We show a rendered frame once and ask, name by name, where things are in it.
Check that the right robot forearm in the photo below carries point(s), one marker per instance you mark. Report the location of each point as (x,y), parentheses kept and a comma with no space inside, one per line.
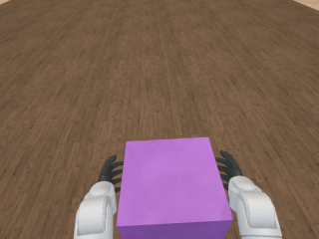
(256,214)

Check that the right robot hand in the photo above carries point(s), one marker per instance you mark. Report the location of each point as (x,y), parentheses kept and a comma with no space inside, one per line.
(231,170)

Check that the left robot hand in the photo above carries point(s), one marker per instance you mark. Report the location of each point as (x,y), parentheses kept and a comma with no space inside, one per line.
(107,174)

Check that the left robot forearm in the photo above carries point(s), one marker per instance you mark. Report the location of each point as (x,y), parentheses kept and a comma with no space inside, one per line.
(95,216)

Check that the carton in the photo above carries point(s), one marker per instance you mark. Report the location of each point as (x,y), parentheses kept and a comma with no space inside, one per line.
(172,189)

